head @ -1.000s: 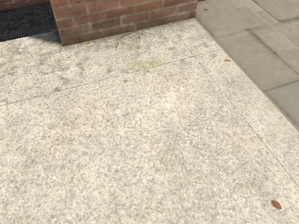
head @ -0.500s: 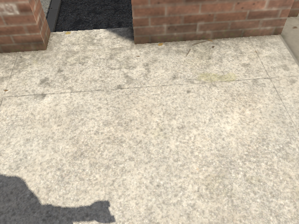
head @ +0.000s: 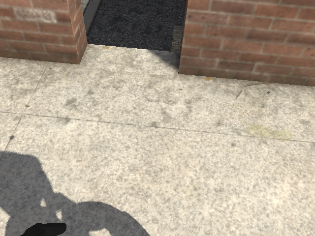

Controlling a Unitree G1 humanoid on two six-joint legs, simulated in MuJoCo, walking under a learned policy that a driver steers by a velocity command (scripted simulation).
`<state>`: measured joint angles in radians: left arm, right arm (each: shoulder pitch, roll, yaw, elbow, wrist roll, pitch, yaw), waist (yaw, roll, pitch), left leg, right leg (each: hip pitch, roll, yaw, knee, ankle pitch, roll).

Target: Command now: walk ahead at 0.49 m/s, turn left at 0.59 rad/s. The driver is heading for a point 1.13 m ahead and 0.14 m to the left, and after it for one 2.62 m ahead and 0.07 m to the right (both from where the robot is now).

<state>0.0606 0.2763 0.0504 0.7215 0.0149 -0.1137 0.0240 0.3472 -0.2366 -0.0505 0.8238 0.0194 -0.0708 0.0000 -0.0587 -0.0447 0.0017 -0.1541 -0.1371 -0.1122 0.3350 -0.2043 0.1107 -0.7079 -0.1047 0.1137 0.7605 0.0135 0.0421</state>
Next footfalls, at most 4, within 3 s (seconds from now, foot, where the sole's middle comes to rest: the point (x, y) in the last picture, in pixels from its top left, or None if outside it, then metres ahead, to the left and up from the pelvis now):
0.18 right None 0.29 -0.14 -0.78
0.72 left None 0.47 0.21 -0.78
1.28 right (129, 165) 0.83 0.08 -0.78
1.78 left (90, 122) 1.10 0.29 -0.78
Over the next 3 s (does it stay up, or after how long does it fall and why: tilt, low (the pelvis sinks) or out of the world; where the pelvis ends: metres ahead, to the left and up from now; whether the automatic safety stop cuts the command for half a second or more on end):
stays up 1.49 0.09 0.00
